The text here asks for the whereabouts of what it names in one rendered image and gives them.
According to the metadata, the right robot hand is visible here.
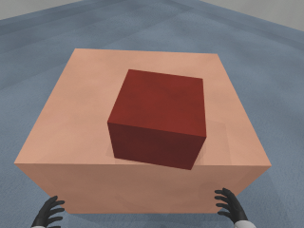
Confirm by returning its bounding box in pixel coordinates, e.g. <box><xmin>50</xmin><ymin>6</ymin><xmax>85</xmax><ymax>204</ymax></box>
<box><xmin>215</xmin><ymin>187</ymin><xmax>248</xmax><ymax>224</ymax></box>

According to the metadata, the left robot hand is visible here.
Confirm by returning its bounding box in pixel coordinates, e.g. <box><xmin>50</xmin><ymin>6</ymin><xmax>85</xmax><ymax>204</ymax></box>
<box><xmin>30</xmin><ymin>196</ymin><xmax>65</xmax><ymax>228</ymax></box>

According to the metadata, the carton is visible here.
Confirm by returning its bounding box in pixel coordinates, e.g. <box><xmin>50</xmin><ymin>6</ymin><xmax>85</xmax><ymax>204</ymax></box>
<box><xmin>107</xmin><ymin>69</ymin><xmax>207</xmax><ymax>170</ymax></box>

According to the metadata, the pedestal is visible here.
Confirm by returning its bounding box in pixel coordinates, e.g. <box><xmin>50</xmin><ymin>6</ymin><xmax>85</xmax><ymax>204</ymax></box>
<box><xmin>14</xmin><ymin>48</ymin><xmax>272</xmax><ymax>214</ymax></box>

